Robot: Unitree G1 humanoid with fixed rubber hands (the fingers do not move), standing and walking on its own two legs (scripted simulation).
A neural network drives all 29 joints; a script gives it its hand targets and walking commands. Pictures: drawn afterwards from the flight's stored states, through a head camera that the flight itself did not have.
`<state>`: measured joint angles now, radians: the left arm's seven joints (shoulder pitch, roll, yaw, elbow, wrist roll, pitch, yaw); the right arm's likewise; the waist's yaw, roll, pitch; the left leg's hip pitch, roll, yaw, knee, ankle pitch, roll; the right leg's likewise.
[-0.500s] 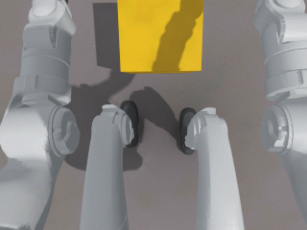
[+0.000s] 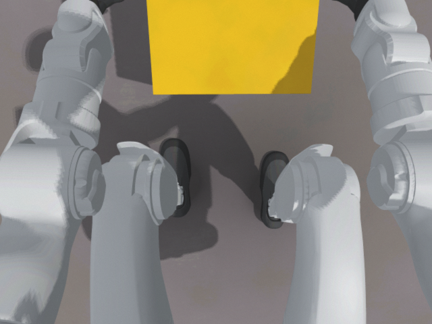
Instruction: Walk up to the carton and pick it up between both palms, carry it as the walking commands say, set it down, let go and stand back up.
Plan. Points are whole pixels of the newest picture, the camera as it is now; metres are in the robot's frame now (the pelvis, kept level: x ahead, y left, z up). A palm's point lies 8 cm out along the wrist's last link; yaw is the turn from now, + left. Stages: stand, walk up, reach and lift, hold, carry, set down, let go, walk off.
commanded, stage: reach and lift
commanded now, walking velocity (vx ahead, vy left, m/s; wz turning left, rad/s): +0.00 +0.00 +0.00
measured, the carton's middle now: (228, 23) +0.53 +0.01 -0.30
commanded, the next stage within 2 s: none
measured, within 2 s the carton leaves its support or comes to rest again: leaves its support in 1.98 s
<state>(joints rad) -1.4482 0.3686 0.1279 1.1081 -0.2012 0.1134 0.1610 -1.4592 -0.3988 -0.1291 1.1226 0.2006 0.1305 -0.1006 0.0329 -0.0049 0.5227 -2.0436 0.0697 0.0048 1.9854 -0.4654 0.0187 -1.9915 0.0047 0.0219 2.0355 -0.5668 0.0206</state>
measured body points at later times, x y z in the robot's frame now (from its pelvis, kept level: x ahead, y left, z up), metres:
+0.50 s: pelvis +0.00 +0.00 -0.05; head +0.38 +0.01 +0.18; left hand +0.56 +0.22 -0.24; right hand +0.55 -0.19 -0.25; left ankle +0.15 +0.12 -0.39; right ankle +0.12 -0.13 -0.39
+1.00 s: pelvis +0.00 +0.00 -0.06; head +0.38 +0.01 +0.18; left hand +0.55 +0.21 -0.25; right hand +0.57 -0.16 -0.25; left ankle +0.15 +0.12 -0.39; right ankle +0.12 -0.13 -0.39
